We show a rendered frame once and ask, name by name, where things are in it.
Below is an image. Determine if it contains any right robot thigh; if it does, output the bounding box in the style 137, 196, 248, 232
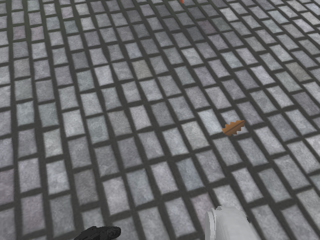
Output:
205, 206, 258, 240

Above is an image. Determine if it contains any robot left hand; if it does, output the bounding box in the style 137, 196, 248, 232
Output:
74, 226, 121, 240

